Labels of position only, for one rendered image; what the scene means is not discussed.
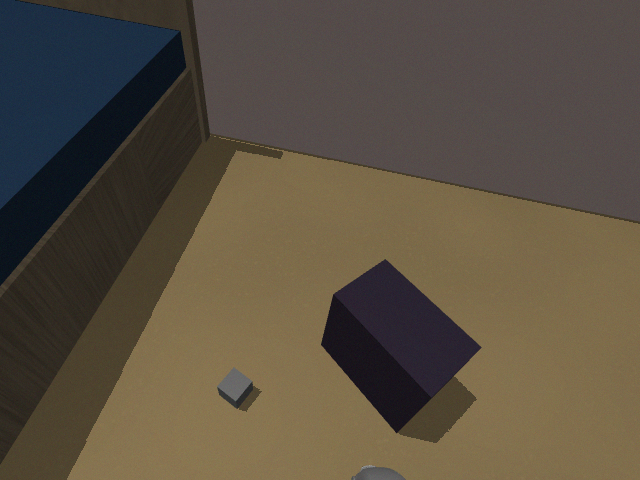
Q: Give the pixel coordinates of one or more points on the bed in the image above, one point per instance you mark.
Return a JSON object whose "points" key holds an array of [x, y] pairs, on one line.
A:
{"points": [[102, 107]]}

